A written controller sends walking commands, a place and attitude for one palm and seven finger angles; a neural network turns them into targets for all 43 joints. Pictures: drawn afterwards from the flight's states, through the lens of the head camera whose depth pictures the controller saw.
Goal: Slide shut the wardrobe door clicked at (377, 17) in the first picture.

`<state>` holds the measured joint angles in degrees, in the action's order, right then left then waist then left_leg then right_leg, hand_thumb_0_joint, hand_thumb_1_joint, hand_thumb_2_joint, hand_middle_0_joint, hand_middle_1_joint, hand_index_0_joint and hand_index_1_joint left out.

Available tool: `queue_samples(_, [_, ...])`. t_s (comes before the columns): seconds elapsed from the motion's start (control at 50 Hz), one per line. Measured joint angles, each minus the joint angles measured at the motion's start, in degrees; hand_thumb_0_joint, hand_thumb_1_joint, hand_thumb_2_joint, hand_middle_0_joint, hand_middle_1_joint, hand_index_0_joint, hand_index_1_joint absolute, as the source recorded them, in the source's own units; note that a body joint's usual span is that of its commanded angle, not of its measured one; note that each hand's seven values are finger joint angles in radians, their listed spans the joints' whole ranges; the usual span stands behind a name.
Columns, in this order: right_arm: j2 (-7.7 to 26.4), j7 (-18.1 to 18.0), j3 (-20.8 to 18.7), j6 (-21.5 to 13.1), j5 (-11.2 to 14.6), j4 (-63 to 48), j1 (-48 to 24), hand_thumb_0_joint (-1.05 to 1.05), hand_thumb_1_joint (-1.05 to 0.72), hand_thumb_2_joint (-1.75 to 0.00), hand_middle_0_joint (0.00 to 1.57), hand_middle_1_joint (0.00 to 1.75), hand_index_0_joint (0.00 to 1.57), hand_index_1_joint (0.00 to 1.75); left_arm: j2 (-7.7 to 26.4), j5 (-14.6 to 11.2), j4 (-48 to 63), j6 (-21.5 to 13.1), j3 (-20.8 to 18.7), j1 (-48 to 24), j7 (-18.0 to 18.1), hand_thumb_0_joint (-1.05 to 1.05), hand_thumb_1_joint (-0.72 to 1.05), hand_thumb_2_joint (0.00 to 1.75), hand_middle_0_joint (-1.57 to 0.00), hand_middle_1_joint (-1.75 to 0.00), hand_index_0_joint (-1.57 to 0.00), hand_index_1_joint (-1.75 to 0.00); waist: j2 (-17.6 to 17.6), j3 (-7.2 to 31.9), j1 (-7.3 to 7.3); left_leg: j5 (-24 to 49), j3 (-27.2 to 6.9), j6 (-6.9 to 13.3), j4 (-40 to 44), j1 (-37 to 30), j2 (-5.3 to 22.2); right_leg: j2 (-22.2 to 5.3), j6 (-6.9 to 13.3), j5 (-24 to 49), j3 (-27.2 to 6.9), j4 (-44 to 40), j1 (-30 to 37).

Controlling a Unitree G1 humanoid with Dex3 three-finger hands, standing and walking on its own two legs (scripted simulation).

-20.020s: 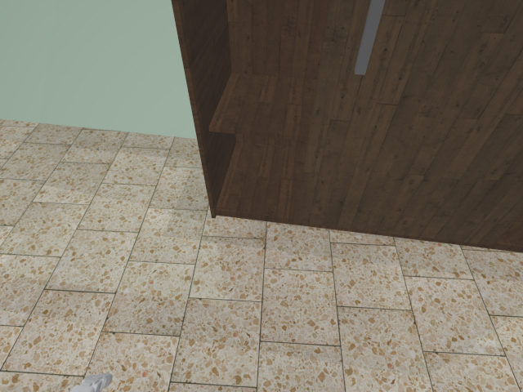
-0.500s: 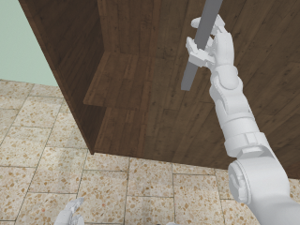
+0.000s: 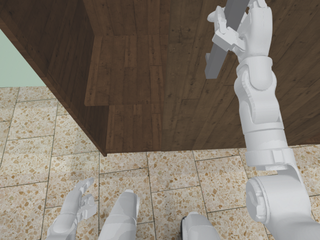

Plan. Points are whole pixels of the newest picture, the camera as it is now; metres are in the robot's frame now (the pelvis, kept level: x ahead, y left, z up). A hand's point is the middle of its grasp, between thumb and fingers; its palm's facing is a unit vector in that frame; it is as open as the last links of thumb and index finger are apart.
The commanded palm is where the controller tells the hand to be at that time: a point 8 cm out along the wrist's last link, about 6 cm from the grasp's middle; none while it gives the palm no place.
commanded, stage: step sideways, sliding the door along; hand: right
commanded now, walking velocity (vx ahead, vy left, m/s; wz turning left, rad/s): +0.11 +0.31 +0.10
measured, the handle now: (226, 17) +0.51 -0.10 +0.21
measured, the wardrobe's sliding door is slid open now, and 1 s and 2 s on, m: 0.34 0.12 0.00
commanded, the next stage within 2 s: stop walking and hold the door there in 1.84 s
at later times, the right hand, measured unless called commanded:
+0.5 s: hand (183, 30) +0.46 -0.02 +0.21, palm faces +0.19 +0.98 -0.10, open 6.4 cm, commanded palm +0.44 +0.02 +0.22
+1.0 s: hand (95, 34) +0.44 +0.14 +0.21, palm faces -0.17 +0.99 -0.01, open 6.7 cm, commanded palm +0.44 +0.11 +0.21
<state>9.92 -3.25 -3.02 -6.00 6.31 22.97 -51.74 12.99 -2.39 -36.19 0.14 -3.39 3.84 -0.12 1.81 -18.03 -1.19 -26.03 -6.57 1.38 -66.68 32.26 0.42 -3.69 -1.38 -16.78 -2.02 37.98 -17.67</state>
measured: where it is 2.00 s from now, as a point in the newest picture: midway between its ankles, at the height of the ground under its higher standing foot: outside the picture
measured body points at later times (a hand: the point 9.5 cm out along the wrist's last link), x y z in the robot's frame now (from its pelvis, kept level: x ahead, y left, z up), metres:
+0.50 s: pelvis +0.07 +0.14 +0.00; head +0.17 +0.14 +0.44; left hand +0.33 +0.32 -0.11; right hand +0.45 -0.07 +0.22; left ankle +0.10 +0.27 -0.72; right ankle +0.06 -0.05 -0.71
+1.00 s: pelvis +0.08 +0.18 +0.00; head +0.19 +0.18 +0.44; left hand +0.30 +0.38 -0.11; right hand +0.45 +0.09 +0.21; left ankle +0.12 +0.28 -0.72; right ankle +0.08 +0.00 -0.72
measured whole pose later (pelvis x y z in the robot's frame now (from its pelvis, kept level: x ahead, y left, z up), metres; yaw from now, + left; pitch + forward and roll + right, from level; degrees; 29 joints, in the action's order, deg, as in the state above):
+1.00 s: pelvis +0.08 +0.18 +0.00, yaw -2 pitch -2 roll -1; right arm 4.9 -5.3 9.6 -7.9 4.9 -7.1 -29.6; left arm 9.3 -1.7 -35.6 -1.1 -3.4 -1.4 -2.2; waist -0.4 -17.1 -2.1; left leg -17.0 1.5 0.9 -39.7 20.5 0.2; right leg -9.0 -4.7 -12.8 6.2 31.4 -13.1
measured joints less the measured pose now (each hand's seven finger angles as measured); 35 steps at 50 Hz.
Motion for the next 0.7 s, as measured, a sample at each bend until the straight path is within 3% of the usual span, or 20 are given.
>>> queue_samples(0.04, [-0.4,0.0,1.5,0.4,-0.5,0.4,-1.2,-0.06,-0.68,-0.86,0.46,1.4,0.2,1.4,-0.9,-0.7,-0.1,-0.4,0.2,1.2,-0.4,0.0,0.91,0.9,-0.2,-0.3,-0.2,-0.3,0.8,-0.6,-2.31,2.2,0.6,-0.7,10.0,-1.9,3.0,-2.1,-1.6,-0.5,-2.1,0.4,0.3])
queue_samples(0.08, [-0.4,-0.1,3.0,0.7,-0.6,0.7,-2.1,-0.07,-0.68,-0.86,0.46,1.4,0.21,1.4,-2.0,-1.4,0.0,-1.0,0.7,2.6,-0.8,0.0,0.91,0.9,-0.2,-0.3,-0.2,-0.3,1.6,-0.8,-4.6,4.4,2.3,-1.3,18.2,-5.7,4.1,-4.3,-3.1,-1.6,-4.2,1.6,0.4])
queue_samples(0.14, [0.8,-0.2,4.0,0.9,-0.8,0.4,-2.6,-0.07,-0.67,-0.85,0.46,1.4,0.21,1.4,-3.8,-1.9,0.1,-1.8,1.8,3.6,-1.1,0.0,0.91,0.9,-0.2,-0.3,-0.2,-0.3,1.7,-0.3,-7.14,9.5,5.6,-2.0,27.8,-13.3,3.3,-6.9,-5.2,-4.4,-7.0,5.0,0.0])
queue_samples(0.16, [1.2,-0.4,3.5,1.0,-1.0,-0.2,-2.4,-0.07,-0.67,-0.85,0.46,1.4,0.21,1.4,-3.8,-1.9,0.0,-1.9,2.1,3.1,-1.3,0.01,0.91,0.9,-0.2,-0.3,-0.21,-0.3,2.5,-0.6,-7.3,12.2,6.9,-3.2,29.9,-15.3,2.4,-8.0,-5.3,-5.2,-8.0,7.0,-0.4])
queue_samples(0.2, [1.6,-1.3,2.1,0.7,-1.6,-1.5,-1.4,-0.08,-0.66,-0.84,0.46,1.4,0.22,1.38,-2.8,-2.0,-1.3,-2.0,1.8,0.5,-1.1,0.01,0.91,0.9,-0.2,-0.3,-0.21,-0.3,5.9,-2.6,-5.37,11.9,10.2,-5.1,30.2,-18.0,0.7,-9.7,-2.9,-0.7,-10.1,11.4,-2.0])
queue_samples(0.24, [1.8,-2.0,1.7,0.7,-2.1,-2.8,0.2,-0.09,-0.66,-0.84,0.46,1.4,0.23,1.37,-2.3,-1.8,-3.1,-1.8,1.3,-1.7,-0.4,0.01,0.91,0.9,-0.2,-0.3,-0.21,-0.3,4.7,-2.7,-4.1,10.5,11.2,-5.1,30.0,-18.4,2.0,-7.0,-0.6,-4.8,-8.8,15.1,-3.7])
queue_samples(0.28, [1.3,-2.8,2.1,1.5,-2.1,-5.0,2.3,-0.08,-0.65,-0.84,0.46,1.4,0.24,1.36,-1.5,-1.5,-3.8,-2.2,0.9,-2.5,0.5,0.01,0.91,0.9,-0.2,-0.3,-0.21,-0.3,2.8,-1.6,-3.74,10.1,11.3,-4.8,30.5,-17.9,3.7,-3.9,1.1,-4.5,-4.9,9.5,-2.5])
queue_samples(0.3, [0.9,-3.3,2.6,2.1,-1.8,-6.2,3.4,-0.08,-0.65,-0.84,0.46,1.4,0.25,1.36,-0.8,-1.3,-3.6,-2.5,0.7,-2.4,0.8,0.01,0.91,0.9,-0.2,-0.3,-0.21,-0.3,2.6,-0.5,-3.87,10.1,11.3,-4.6,29.8,-17.1,3.9,-3.4,1.8,1.7,-2.9,3.5,-0.6])
queue_samples(0.36, [0.4,-3.5,4.0,3.2,-0.7,-8.7,4.7,-0.07,-0.66,-0.83,0.46,1.4,0.27,1.35,-0.3,-0.9,-1.9,-3.5,-0.9,-2.2,0.2,0.01,0.91,0.9,-0.2,-0.3,-0.2,-0.3,0.8,-0.1,-5.88,5.5,8.1,-3.0,23.5,-14.2,3.2,-3.7,-2.7,0.4,-1.4,-0.3,1.6])
queue_samples(0.4, [0.2,-3.4,4.5,3.6,-0.4,-10.6,6.1,-0.07,-0.66,-0.83,0.46,1.4,0.26,1.34,0.0,-1.1,-0.4,-4.7,-1.1,-1.7,-0.9,0.01,0.91,0.9,-0.2,-0.3,-0.2,-0.3,0.8,0.0,-6.45,5.4,7.3,-2.0,24.8,-15.3,2.0,-4.2,-3.7,-0.5,-1.5,-0.5,2.1])
queue_samples(0.44, [-0.3,-3.4,4.5,3.5,-0.7,-12.4,7.6,-0.08,-0.66,-0.82,0.46,1.4,0.25,1.34,0.7,-1.4,0.7,-5.7,-0.9,-1.6,-1.7,0.01,0.91,0.9,-0.2,-0.3,-0.2,-0.3,2.1,-0.2,-6.49,8.8,8.1,-2.4,28.9,-17.9,1.1,-5.4,-3.8,-1.2,-1.6,1.4,1.8])
queue_samples(0.48, [-1.4,-3.5,4.4,2.9,-1.4,-14.6,9.9,-0.08,-0.67,-0.82,0.46,1.4,0.24,1.34,1.3,-1.4,0.6,-5.8,-0.9,-2.5,-1.8,0.01,0.91,0.9,-0.2,-0.3,-0.2,-0.3,4.0,-0.5,-5.06,8.2,9.8,-2.5,30.7,-19.7,0.4,-6.3,-2.0,1.7,-1.3,4.8,0.2])
queue_samples(0.52, [-2.3,-3.6,5.1,2.6,-2.0,-17.3,12.6,-0.08,-0.67,-0.81,0.46,1.4,0.23,1.34,0.8,-1.6,0.1,-5.3,-0.7,-3.1,-1.4,0.01,0.91,0.9,-0.2,-0.3,-0.2,-0.3,2.6,0.3,-4.43,7.9,9.7,-2.4,31.7,-19.6,1.5,-3.9,-0.4,-2.8,-0.9,6.7,-0.9])
queue_samples(0.54, [-2.8,-3.7,5.7,2.8,-2.1,-19.0,14.0,-0.07,-0.68,-0.81,0.46,1.4,0.23,1.34,0.6,-1.5,0.1,-5.1,-0.5,-3.2,-1.1,0.01,0.91,0.9,-0.2,-0.3,-0.2,-0.3,1.8,0.9,-4.3,8.2,9.3,-2.3,32.2,-19.2,2.0,-2.8,0.3,-3.1,-0.1,4.7,-0.6])
queue_samples(0.58, [-3.8,-3.7,7.1,3.2,-2.0,-22.3,16.8,-0.06,-0.69,-0.8,0.46,1.4,0.23,1.33,0.5,-1.1,0.5,-4.9,-0.3,-3.0,-0.9,0.01,0.91,0.9,-0.2,-0.3,-0.2,-0.3,1.3,2.3,-4.16,9.2,8.5,-2.4,31.2,-17.7,1.8,-2.9,1.0,4.9,2.6,-2.8,2.0])
queue_samples(0.64, [-4.4,-2.9,9.3,2.2,-1.5,-24.6,18.7,-0.04,-0.7,-0.78,0.46,1.4,0.21,1.32,-0.5,-0.5,2.2,-4.3,-0.6,-2.8,-2.1,0.01,0.91,0.9,-0.2,-0.3,-0.2,-0.3,0.1,2.5,-4.83,6.1,6.4,-2.2,22.4,-13.3,1.0,-3.9,-2.5,1.6,4.9,-6.3,4.6])
queue_samples(0.7, [-4.9,-2.3,10.5,0.7,-1.7,-26.4,19.9,-0.05,-0.71,-0.77,0.46,1.4,0.19,1.32,-1.4,0.1,3.8,-4.2,0.0,-2.6,-3.5,0.01,0.91,0.9,-0.2,-0.3,-0.2,-0.3,0.7,1.4,-5.47,3.1,6.8,-1.6,19.4,-12.1,0.2,-5.7,-3.8,0.0,5.7,-5.7,5.6])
